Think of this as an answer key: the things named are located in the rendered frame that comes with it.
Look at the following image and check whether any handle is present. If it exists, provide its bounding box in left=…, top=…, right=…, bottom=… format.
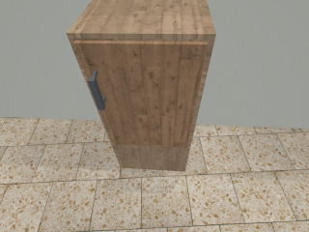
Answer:
left=87, top=70, right=106, bottom=110

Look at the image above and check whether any cupboard door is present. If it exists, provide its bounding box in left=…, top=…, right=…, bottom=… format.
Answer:
left=73, top=40, right=208, bottom=148

